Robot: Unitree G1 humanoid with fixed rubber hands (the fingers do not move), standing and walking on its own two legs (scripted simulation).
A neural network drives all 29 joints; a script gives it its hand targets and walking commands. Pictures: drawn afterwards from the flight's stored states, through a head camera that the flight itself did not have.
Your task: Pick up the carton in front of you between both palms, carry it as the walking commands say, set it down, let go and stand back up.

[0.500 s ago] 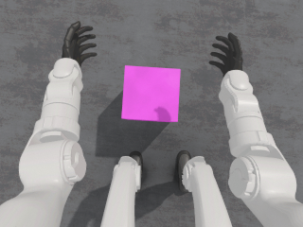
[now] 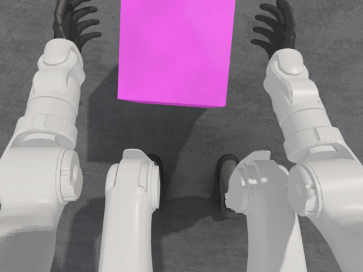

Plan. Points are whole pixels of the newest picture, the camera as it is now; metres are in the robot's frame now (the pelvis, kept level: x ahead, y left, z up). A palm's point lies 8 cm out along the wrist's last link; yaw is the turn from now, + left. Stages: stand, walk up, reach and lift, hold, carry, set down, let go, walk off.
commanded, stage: reach and lift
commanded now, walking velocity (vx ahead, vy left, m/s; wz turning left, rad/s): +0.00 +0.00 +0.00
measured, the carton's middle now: (175, 63) +0.51 +0.06 -0.30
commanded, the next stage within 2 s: none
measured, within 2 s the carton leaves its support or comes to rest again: leaves its support in 1.04 s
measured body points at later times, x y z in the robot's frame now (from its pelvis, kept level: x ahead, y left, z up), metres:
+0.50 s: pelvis +0.00 +0.01 -0.06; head +0.36 +0.05 +0.20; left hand +0.54 +0.22 -0.25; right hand +0.54 -0.14 -0.23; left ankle +0.11 +0.13 -0.39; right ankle +0.12 -0.12 -0.39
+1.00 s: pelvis +0.00 +0.00 -0.06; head +0.35 +0.05 +0.21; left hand +0.55 +0.21 -0.23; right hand +0.55 -0.10 -0.22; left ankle +0.11 +0.13 -0.39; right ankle +0.12 -0.12 -0.39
